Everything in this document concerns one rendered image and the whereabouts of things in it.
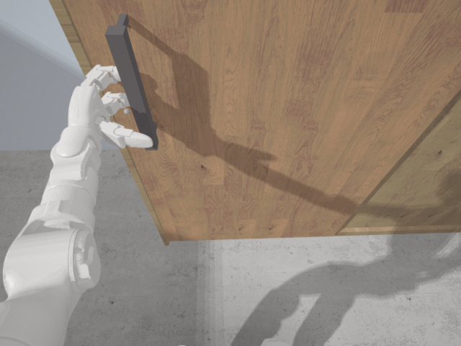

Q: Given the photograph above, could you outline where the robot left forearm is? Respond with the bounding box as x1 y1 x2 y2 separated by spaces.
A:
3 125 102 295

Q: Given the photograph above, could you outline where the left robot upper arm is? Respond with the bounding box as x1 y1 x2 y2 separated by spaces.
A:
0 228 101 346

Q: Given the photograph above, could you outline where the left robot hand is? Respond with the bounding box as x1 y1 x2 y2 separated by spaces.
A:
68 64 153 148

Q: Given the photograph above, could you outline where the handle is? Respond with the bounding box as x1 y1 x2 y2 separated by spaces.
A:
105 14 158 151

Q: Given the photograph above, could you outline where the wardrobe door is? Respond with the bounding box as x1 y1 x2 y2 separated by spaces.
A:
341 89 461 228
64 0 461 241

